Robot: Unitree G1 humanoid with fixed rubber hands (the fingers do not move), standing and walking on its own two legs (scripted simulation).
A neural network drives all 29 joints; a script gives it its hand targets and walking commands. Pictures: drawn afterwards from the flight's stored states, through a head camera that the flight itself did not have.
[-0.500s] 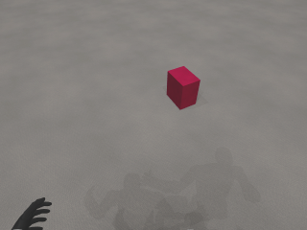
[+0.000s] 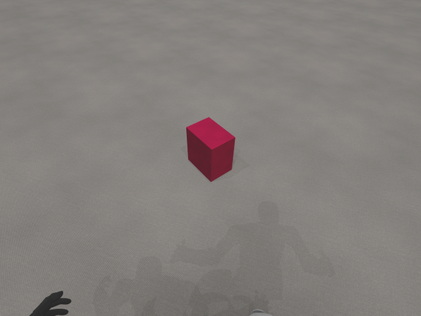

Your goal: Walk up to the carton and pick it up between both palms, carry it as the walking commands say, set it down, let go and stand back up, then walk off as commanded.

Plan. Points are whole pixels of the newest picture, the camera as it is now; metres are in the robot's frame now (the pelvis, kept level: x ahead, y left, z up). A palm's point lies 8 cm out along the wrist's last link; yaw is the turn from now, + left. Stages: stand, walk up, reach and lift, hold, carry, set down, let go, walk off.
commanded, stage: walk up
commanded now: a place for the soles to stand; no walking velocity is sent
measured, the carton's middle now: (209, 149) +1.20 -0.01 -0.61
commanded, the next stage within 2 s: none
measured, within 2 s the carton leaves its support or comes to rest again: neither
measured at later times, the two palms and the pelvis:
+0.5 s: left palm (71, 271) +0.27 +0.32 -0.11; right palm (373, 239) +0.32 -0.37 -0.07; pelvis +0.21 -0.02 -0.01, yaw +1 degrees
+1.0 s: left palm (87, 203) +0.42 +0.32 -0.07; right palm (335, 172) +0.54 -0.37 -0.08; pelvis +0.40 -0.04 -0.01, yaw +2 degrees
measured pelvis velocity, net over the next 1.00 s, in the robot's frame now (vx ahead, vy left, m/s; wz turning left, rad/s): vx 0.40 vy -0.04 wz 0.04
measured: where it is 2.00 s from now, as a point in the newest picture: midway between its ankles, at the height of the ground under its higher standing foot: (216, 236)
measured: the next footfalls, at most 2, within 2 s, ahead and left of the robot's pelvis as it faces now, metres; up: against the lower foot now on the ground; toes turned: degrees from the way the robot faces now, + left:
right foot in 0.04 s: +0.18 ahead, -0.15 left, +0.00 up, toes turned -6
left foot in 0.42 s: +0.33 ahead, +0.11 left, +0.00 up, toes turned +10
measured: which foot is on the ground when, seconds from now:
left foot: down 0.00-0.10, up 0.12-0.40, down 0.42-0.72, up 0.74-1.00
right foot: up 0.00-0.02, down 0.04-0.44, up 0.46-0.68, down 0.70-1.00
